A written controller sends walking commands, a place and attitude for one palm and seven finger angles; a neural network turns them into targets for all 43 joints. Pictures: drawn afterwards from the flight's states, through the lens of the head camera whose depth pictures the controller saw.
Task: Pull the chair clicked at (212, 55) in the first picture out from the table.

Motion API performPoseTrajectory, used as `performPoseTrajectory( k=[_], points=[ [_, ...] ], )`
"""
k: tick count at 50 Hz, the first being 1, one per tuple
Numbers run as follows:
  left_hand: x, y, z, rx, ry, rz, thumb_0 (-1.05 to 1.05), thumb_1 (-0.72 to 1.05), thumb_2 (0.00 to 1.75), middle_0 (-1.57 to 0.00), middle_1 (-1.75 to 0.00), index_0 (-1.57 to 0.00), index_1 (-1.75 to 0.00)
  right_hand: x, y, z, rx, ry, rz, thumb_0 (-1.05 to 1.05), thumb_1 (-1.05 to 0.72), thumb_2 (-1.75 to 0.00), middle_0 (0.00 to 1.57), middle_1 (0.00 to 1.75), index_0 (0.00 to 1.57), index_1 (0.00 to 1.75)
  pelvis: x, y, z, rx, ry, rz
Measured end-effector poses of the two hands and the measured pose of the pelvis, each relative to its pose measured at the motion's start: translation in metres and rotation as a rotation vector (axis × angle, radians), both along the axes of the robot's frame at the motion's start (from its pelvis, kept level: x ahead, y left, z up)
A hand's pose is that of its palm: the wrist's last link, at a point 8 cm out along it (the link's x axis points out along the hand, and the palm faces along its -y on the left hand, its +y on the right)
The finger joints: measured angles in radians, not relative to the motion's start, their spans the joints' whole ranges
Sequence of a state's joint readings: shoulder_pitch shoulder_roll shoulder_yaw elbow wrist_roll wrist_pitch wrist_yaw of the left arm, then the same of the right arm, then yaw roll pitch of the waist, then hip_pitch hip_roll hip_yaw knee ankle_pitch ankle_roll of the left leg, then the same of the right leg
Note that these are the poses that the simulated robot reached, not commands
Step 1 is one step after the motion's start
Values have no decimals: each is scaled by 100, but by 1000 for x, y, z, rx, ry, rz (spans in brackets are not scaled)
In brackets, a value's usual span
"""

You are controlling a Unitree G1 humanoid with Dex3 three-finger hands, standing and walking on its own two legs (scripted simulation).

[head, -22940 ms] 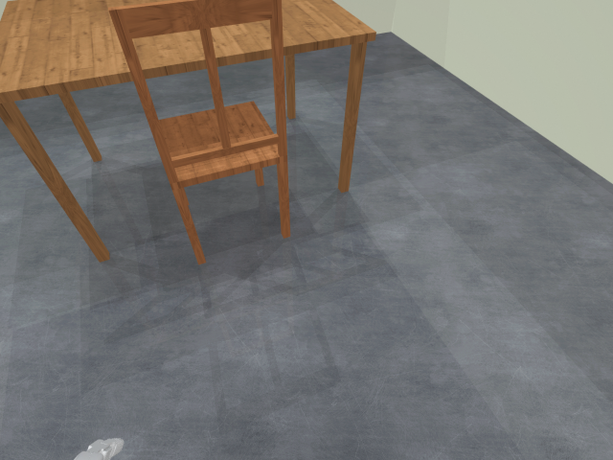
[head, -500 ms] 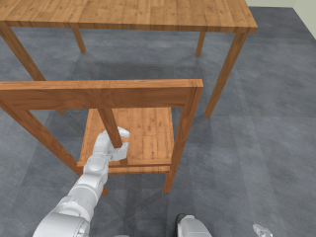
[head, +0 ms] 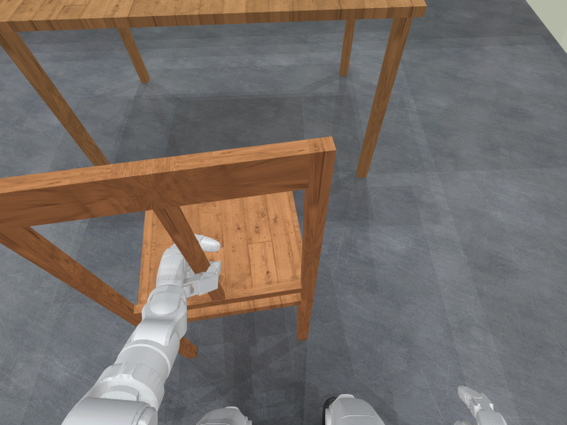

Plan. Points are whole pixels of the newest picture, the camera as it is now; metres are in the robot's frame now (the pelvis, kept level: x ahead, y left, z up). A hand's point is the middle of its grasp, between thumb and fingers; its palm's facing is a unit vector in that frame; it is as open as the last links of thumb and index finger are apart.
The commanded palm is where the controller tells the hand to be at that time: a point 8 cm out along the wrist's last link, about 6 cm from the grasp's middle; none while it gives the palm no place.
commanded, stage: stop walking, hand still on the chair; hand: left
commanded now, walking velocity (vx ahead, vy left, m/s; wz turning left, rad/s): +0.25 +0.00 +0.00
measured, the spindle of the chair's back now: (198, 261) +0.36 +0.14 -0.06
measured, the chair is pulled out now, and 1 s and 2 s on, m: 0.54 0.69 0.69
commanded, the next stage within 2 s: open the thumb and straighten the fingers in 0.80 s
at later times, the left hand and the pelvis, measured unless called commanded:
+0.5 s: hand (196, 366) +0.20 +0.13 -0.07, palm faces -0.04 -0.99 -0.15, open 5.8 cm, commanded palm +0.19 +0.18 -0.06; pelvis -0.03 +0.02 +0.01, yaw -2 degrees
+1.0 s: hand (192, 368) +0.20 +0.13 -0.07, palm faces -0.03 -0.99 -0.10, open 5.8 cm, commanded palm +0.18 +0.19 -0.05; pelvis -0.03 +0.02 +0.00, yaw +0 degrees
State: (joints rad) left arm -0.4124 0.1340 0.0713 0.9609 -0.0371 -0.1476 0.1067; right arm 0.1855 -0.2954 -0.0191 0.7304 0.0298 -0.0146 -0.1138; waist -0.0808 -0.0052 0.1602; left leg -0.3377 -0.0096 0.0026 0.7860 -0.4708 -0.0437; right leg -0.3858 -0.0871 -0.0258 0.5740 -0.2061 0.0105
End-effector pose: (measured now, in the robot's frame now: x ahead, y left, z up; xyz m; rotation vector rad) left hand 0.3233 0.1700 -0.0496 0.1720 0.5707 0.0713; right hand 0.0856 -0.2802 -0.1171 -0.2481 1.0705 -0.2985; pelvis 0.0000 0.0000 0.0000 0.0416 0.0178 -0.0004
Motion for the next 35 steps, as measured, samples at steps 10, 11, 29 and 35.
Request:
performPoseTrajectory(
  k=[10,11,29,35],
  points=[
    [-72,-1,0,-48,3,-80,6,65,72,-26,-127,-49,-145,-26,34,13,13,-57,31,1,-91,-90,20,30,20,30,-30,17,1,-21,-40,1],
    [-79,-1,0,-45,3,-82,6,65,72,-27,-127,-49,-145,-26,41,11,37,-59,42,1,-91,-90,20,30,20,30,-31,17,2,-27,-48,0],
    [-138,13,1,-25,15,-62,8,61,80,-32,-124,-49,-145,-4,63,18,77,-171,64,1,-90,-90,21,31,20,30,-28,20,7,-34,-43,-27],
    [-139,15,1,-26,12,-71,8,61,80,-31,-125,-49,-145,3,50,30,25,-202,50,1,-90,-90,20,30,20,30,-29,23,8,-34,-43,-29]
  ],
)
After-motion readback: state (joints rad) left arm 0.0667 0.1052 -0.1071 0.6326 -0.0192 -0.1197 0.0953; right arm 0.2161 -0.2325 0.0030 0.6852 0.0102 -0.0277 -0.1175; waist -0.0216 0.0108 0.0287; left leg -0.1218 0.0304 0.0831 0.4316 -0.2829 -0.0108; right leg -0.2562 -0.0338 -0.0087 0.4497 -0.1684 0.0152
